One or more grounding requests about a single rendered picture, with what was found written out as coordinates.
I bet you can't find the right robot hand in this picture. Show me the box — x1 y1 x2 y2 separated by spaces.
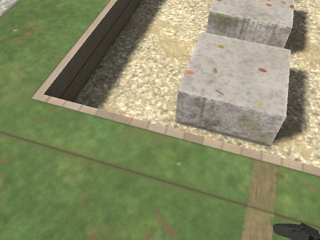
273 223 320 240

